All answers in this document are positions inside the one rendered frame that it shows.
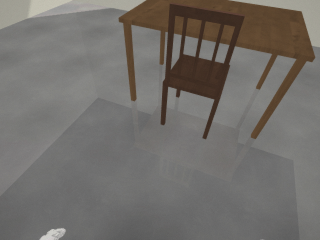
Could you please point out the table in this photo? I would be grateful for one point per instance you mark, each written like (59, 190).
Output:
(267, 29)

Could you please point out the left robot hand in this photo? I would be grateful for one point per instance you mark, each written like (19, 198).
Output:
(54, 234)

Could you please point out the chair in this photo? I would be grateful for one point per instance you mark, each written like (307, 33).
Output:
(193, 74)

